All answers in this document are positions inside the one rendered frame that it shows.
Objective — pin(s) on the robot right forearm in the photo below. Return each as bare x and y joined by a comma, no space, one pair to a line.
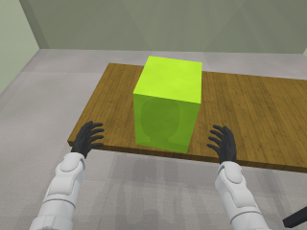
239,204

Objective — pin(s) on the robot left forearm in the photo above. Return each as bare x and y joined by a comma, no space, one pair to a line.
58,206

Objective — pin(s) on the robot right hand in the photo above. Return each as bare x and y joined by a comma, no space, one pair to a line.
227,147

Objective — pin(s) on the robot left hand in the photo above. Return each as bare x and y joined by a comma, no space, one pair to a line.
82,143

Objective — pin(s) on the table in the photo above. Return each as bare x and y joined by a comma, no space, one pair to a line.
266,115

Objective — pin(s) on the carton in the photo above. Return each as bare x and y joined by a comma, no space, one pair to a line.
166,103

